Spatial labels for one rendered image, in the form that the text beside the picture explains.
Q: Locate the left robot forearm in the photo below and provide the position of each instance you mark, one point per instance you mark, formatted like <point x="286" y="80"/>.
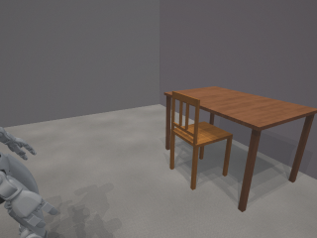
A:
<point x="5" y="137"/>

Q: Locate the chair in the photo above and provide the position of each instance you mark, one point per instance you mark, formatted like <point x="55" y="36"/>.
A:
<point x="197" y="135"/>

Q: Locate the left robot hand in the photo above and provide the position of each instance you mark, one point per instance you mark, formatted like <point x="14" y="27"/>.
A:
<point x="16" y="146"/>

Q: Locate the right robot hand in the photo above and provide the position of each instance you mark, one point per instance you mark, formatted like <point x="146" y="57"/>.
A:
<point x="26" y="202"/>

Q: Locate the robot right thigh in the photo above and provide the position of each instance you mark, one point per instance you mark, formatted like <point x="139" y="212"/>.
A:
<point x="30" y="229"/>

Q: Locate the table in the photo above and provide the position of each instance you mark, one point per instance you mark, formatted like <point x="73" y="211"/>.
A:
<point x="253" y="111"/>

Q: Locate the robot torso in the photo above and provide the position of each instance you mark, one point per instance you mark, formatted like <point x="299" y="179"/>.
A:
<point x="4" y="165"/>

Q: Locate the right robot forearm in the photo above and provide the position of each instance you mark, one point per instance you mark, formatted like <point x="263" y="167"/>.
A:
<point x="9" y="189"/>

